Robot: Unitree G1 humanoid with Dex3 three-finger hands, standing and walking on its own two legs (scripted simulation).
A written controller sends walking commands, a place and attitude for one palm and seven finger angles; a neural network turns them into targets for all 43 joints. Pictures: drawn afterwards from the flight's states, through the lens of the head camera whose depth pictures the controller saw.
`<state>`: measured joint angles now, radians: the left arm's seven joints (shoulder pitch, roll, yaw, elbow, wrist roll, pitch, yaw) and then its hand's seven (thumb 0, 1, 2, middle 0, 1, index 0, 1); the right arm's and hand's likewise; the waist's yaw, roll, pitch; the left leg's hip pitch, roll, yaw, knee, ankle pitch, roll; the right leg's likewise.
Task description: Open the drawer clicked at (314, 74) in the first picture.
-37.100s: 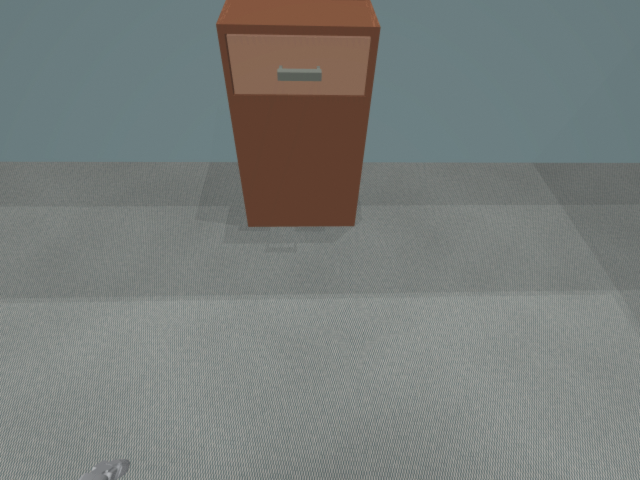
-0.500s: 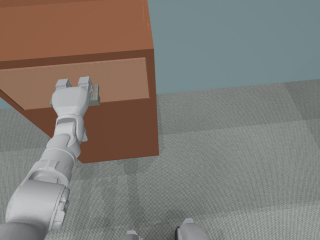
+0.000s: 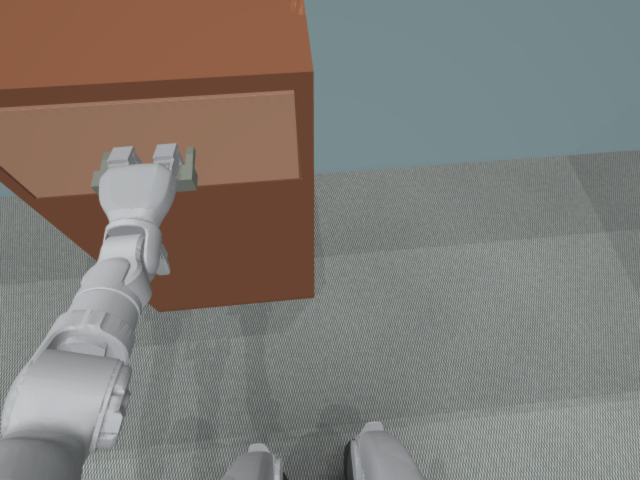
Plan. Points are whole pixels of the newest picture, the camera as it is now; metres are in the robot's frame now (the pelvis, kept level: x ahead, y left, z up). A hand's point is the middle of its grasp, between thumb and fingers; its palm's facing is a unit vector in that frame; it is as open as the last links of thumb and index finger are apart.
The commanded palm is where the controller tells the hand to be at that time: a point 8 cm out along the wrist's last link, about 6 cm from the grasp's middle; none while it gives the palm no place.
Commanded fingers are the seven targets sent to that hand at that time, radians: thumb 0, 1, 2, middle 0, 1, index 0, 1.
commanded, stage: lower the fingers behind the handle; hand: left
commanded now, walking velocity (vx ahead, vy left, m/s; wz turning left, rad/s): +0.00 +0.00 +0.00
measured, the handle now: (148, 168) +0.53 +0.23 +0.01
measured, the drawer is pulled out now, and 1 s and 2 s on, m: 0.00 0.00 0.08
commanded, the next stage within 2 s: close the thumb around the handle in 0.36 s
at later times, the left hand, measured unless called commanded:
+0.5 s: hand (150, 211) +0.47 +0.22 -0.01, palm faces -0.03 -0.01 -1.00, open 13.8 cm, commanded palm +0.44 +0.22 +0.04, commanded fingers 0.00 -0.33 0.37 -0.31 -1.22 -0.31 -1.22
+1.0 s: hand (150, 209) +0.47 +0.22 -0.01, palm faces -0.05 -0.01 -1.00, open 6.9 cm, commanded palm +0.44 +0.21 +0.04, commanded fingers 0.00 0.90 0.90 -0.40 -1.35 -0.40 -1.35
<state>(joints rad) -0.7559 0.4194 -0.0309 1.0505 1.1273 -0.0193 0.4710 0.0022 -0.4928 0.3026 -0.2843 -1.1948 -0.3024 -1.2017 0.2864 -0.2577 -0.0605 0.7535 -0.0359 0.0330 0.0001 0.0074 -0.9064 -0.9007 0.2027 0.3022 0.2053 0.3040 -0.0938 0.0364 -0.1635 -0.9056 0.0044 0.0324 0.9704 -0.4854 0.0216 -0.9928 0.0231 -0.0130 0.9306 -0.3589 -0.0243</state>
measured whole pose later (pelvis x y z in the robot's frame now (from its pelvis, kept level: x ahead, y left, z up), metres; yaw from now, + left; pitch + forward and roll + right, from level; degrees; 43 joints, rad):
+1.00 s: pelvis +0.01 +0.01 +0.00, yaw +0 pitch +24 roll -1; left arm -0.75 0.41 -0.06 1.04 1.11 0.00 0.44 0.00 0.53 0.74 -0.34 -1.28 -0.37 -1.30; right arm 0.29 -0.24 -0.05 0.75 -0.03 0.05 0.00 0.01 -0.91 -0.90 0.20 0.30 0.21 0.30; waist -0.09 0.04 -0.16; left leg -0.88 0.00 0.03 0.96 -0.49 0.03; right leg -0.96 0.02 -0.01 0.91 -0.36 -0.01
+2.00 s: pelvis +0.03 +0.01 +0.02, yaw +0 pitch +18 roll -1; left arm -0.32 0.29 -0.13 0.65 1.11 0.10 0.48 0.02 0.67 0.78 -0.27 -1.33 -0.34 -1.32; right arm 0.20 -0.22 -0.06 0.68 -0.02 0.09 -0.01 0.01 -0.91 -0.90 0.20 0.30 0.21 0.30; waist -0.02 0.05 -0.16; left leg -0.67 0.00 0.03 0.84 -0.48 0.03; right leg -0.75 0.03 -0.01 0.80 -0.36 -0.01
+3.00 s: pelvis +0.02 -0.01 +0.02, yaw -1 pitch +13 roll +1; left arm 0.13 0.27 -0.14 0.29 1.12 0.10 0.51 0.04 0.66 0.78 -0.26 -1.31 -0.37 -1.31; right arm 0.12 -0.22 -0.03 0.64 -0.03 0.04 -0.01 0.01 -0.91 -0.90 0.20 0.30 0.21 0.30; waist 0.02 0.04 -0.14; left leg -0.59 0.01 0.04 0.84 -0.48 0.01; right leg -0.70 0.03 0.00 0.85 -0.37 -0.04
